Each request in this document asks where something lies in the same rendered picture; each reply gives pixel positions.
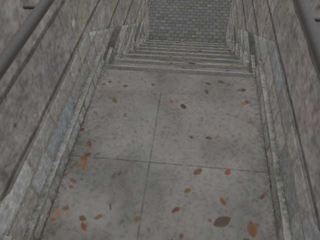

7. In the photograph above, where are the stairs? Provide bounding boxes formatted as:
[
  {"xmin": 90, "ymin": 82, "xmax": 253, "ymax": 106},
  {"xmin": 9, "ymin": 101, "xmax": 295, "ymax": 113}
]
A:
[{"xmin": 113, "ymin": 39, "xmax": 249, "ymax": 73}]

